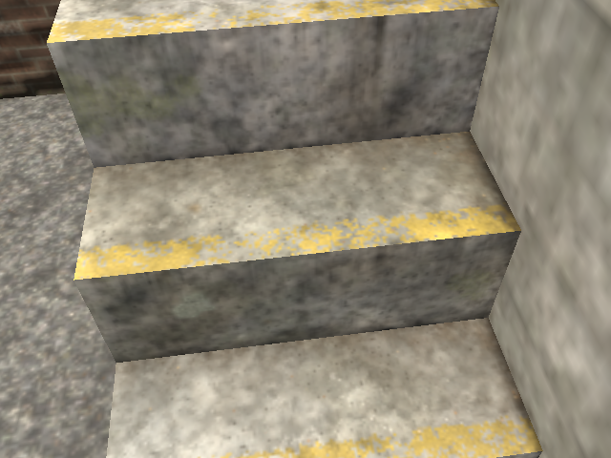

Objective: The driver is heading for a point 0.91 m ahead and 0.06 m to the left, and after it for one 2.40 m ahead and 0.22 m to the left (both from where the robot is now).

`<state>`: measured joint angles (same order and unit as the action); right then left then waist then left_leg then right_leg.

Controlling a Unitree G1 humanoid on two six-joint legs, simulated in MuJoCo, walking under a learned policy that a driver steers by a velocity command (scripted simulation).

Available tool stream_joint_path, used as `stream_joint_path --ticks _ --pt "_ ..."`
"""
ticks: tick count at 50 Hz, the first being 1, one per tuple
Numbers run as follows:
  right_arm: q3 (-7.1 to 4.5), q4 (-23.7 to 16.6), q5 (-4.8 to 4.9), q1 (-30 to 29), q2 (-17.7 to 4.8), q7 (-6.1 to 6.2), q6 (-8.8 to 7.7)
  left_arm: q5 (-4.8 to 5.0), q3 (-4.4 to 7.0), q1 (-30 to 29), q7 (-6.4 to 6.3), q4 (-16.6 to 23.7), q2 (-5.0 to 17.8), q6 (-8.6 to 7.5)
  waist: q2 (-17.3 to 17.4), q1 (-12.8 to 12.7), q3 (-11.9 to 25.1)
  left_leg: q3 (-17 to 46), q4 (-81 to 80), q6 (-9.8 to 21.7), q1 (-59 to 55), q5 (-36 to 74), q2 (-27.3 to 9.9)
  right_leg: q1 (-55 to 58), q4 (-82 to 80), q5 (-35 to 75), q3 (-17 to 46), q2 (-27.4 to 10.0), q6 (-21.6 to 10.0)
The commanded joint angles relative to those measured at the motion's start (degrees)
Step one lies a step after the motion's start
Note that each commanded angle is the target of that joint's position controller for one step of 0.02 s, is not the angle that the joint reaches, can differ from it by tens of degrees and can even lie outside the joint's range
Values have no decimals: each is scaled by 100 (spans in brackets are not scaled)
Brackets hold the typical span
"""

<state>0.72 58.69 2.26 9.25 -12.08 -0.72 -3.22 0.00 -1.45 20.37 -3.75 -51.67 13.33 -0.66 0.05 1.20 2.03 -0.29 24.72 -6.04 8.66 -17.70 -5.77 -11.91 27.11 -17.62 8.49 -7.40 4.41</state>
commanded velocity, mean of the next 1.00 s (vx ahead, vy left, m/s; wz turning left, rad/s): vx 0.41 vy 0.08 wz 0.00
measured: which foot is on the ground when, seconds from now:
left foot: down 0.00-1.00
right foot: down 0.00-1.00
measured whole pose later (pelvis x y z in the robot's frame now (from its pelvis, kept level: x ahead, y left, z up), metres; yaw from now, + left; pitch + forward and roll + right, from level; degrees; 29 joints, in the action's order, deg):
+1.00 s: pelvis -0.01 +0.06 +0.00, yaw -2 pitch +0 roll +2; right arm 6.4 46.0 -1.1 11.1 -9.9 -5.6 -5.0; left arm -2.4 0.3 16.2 -3.0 -50.5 17.5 1.8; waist -2.1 0.8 1.0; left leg -4.0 24.0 -1.0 7.4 -16.9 -0.7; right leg -8.6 19.0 -11.2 1.0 -15.1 3.6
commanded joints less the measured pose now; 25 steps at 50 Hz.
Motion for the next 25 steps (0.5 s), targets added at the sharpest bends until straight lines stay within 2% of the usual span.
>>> stream_joint_path --ticks 1,3,5,7,10,11,13,14,15,16,19,23,24,25 --pt "-72 -325 -28 -48 -559 -14 -15 -49 133 356 -3 271 745 21 -75 46 170 -419 -166 478 -148 2750 245 512 -296 3178 -458 203 -782" --pt "-70 -341 -23 -45 -585 -53 -7 -67 118 301 -22 345 747 41 16 39 232 -409 -217 473 -247 2969 222 569 -278 3168 -514 182 -743" --pt "-98 -381 -80 -131 -656 -71 52 -42 117 267 -26 365 833 66 -74 10 24 -372 -252 493 -206 3118 209 494 -313 3069 -603 179 -769" --pt "-98 -377 -95 -64 -645 -112 61 -76 110 307 -33 334 848 80 14 -6 132 -426 -184 474 -355 3269 242 551 -268 3213 -652 173 -759" --pt "-89 -440 -102 -136 -645 -152 38 -73 101 194 -45 428 868 100 9 -12 224 -418 -184 476 -403 3311 223 625 -253 3177 -725 128 -728" --pt "-95 -458 -111 -160 -658 -132 72 -76 91 78 -38 492 898 106 -114 -9 237 -396 -197 495 -526 3277 187 493 -268 3126 -808 128 -735" --pt "-93 -507 -138 -177 -685 -123 109 -82 64 -24 -31 541 868 94 -15 19 215 -375 -234 511 -590 3347 167 435 -264 2973 -856 106 -716" --pt "-90 -595 -182 -232 -720 -120 105 -105 45 -164 10 565 830 66 -52 28 70 -401 -269 508 -472 3509 184 411 -264 3198 -857 106 -757" --pt "-87 -650 -171 -244 -749 -98 87 -64 72 -137 50 515 884 24 -127 15 126 -458 -264 515 -536 3662 180 460 -261 3315 -887 111 -741" --pt "-98 -638 -185 -131 -744 -119 91 -99 50 -129 50 520 882 43 -24 42 211 -406 -268 522 -529 3741 162 560 -232 3363 -911 66 -751" --pt "-90 -685 -164 -114 -725 -154 90 -121 52 -129 41 517 931 83 51 -5 280 -402 -295 546 -546 3597 144 631 -247 3087 -984 34 -757" --pt "-77 -753 -178 -162 -698 -194 88 -131 37 -228 23 536 925 129 123 -25 183 -387 -369 564 -401 3163 128 602 -278 2596 -1075 0 -780" --pt "-63 -762 -172 -154 -679 -231 57 -137 42 -156 18 497 906 133 260 -29 124 -406 -391 554 -259 3137 158 688 -286 2520 -1031 -24 -749" --pt "-74 -741 -207 -61 -751 -246 60 -121 40 -146 -6 458 986 125 143 -2 110 -401 -419 555 -320 3144 169 658 -319 2574 -1048 4 -677"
